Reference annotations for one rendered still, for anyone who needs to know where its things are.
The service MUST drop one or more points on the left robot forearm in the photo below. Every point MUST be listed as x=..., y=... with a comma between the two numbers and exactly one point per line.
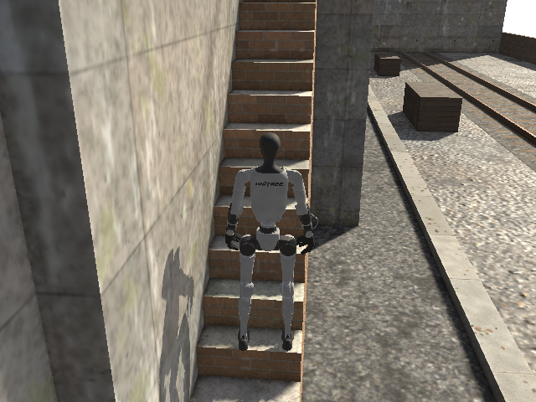
x=232, y=222

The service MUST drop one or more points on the right robot foot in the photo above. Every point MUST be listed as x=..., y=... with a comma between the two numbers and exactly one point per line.
x=287, y=342

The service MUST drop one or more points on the robot right shin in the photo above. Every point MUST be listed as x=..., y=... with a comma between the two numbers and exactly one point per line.
x=288, y=310

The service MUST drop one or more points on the left robot hand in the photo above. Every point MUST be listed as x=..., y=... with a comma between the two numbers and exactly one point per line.
x=236, y=237

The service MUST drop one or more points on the right robot forearm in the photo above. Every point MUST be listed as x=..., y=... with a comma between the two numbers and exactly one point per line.
x=306, y=223

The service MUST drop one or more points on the left robot upper arm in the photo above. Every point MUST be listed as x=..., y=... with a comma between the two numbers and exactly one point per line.
x=242, y=177

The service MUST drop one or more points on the right robot hand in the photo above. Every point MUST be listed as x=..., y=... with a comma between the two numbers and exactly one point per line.
x=303, y=240

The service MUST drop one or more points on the right robot upper arm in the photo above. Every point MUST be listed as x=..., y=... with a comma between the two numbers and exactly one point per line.
x=299, y=191

